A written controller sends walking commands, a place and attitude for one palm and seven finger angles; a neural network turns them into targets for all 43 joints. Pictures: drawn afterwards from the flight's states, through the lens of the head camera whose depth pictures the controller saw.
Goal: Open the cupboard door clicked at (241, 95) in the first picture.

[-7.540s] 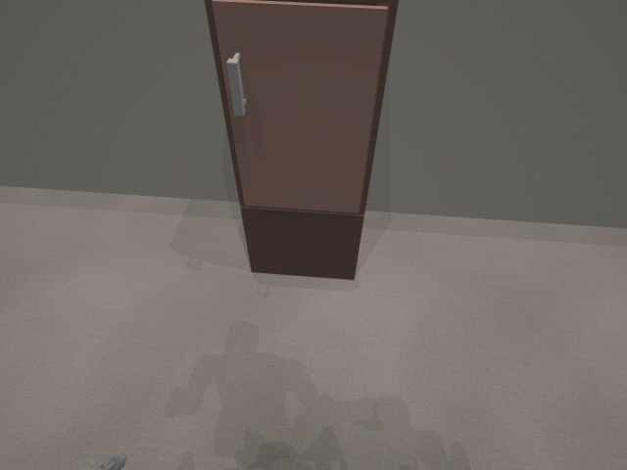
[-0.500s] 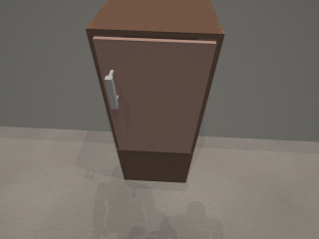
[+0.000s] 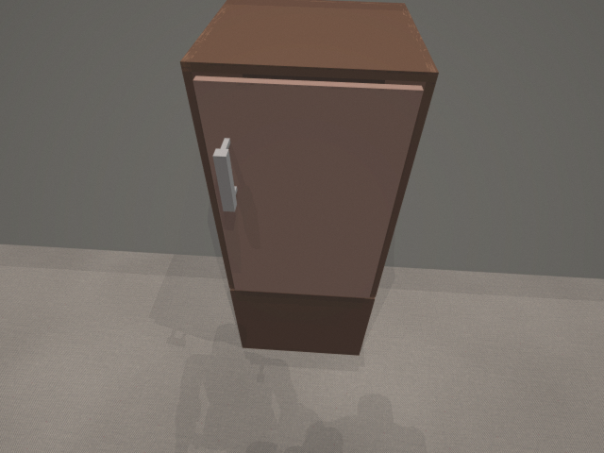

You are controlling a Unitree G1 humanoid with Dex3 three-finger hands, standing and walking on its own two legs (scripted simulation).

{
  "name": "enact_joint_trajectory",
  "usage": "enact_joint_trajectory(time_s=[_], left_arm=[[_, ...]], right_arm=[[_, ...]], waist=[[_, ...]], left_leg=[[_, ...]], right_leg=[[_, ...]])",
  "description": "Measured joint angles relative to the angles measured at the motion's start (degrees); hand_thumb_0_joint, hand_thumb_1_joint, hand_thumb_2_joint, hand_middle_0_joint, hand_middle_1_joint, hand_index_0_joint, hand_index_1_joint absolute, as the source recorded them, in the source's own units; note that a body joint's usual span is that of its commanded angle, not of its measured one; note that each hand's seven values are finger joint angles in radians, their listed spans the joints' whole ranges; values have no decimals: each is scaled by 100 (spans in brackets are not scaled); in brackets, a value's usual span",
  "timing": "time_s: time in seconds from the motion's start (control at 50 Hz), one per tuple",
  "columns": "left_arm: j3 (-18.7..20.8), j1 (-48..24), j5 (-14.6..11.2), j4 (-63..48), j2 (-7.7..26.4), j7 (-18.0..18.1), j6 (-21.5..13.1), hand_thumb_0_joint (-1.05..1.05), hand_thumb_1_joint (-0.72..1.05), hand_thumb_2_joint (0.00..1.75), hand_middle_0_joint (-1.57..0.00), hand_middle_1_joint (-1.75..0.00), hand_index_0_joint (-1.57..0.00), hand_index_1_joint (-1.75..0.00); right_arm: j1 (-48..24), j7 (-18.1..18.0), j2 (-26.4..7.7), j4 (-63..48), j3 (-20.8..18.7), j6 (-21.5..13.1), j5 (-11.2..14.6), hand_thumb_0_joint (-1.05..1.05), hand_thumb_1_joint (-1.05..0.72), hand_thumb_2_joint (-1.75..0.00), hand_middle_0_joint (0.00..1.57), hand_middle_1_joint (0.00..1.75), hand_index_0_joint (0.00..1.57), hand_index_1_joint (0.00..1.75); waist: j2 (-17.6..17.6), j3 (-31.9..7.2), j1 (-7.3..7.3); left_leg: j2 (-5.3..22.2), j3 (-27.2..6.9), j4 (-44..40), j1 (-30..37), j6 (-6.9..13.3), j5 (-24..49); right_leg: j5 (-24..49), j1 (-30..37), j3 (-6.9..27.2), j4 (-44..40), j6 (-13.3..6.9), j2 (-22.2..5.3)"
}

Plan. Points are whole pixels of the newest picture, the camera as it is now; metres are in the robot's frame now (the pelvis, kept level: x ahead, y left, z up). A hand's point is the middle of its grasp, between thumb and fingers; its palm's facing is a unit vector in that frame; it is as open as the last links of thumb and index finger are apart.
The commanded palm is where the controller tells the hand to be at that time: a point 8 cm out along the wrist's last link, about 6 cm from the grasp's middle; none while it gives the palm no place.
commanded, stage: come to a stop and stand still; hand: left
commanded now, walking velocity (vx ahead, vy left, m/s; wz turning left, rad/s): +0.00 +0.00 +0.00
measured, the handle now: (228, 175) +0.58 +0.17 +0.05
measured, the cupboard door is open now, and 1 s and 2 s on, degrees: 0 0 0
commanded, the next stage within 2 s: look again from close up in 0.42 s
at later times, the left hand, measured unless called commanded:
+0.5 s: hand out of the picture -0.02 +0.15 -0.17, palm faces +0.03 -0.99 -0.16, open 7.4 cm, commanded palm none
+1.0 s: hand out of the picture -0.03 +0.14 -0.18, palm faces +0.05 -0.99 -0.14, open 7.4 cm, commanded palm none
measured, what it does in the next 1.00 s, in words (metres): stands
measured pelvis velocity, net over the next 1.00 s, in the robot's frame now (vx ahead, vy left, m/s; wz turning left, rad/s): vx -0.01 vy -0.01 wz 0.00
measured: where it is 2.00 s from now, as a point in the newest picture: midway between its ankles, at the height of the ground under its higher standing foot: outside the picture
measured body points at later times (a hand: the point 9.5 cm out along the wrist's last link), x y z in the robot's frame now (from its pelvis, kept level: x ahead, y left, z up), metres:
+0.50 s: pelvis -0.01 -0.01 +0.00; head -0.01 -0.01 +0.45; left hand -0.02 +0.20 -0.16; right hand -0.01 -0.22 -0.16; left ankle +0.03 +0.09 -0.74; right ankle +0.05 -0.13 -0.74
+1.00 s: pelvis -0.01 -0.01 +0.00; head -0.01 +0.00 +0.45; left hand -0.03 +0.19 -0.16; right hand -0.03 -0.22 -0.16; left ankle +0.03 +0.09 -0.74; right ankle +0.05 -0.13 -0.74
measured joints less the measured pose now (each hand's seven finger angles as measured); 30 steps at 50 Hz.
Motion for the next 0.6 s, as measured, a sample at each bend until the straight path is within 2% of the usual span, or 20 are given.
enact_joint_trajectory(time_s=[0.6], left_arm=[[7, 133, -2, 195, -163, 2, 1, 0, 91, 90, -19, -30, -20, -30]], right_arm=[[52, -5, 233, 377, 10, 26, 31, 1, -91, -90, 20, 30, 19, 30]], waist=[[-61, 104, 18]], left_leg=[[76, -16, -191, 47, -79, 159]], right_leg=[[160, 55, -22, -218, -78, 94]])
